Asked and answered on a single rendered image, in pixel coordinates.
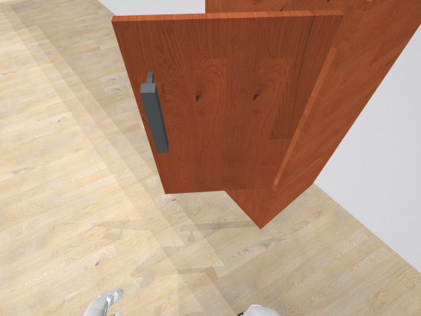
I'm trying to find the handle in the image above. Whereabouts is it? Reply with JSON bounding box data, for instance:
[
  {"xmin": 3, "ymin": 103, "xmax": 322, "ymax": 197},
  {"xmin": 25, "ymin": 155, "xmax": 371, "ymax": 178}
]
[{"xmin": 140, "ymin": 72, "xmax": 168, "ymax": 153}]

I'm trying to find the cupboard door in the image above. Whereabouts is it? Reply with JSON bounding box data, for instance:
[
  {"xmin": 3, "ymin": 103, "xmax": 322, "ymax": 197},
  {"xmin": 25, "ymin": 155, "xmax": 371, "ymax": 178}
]
[{"xmin": 111, "ymin": 10, "xmax": 344, "ymax": 194}]

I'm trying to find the robot left hand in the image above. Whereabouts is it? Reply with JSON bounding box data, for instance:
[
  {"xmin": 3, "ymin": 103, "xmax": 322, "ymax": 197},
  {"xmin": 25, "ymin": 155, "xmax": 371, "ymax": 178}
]
[{"xmin": 83, "ymin": 289, "xmax": 123, "ymax": 316}]

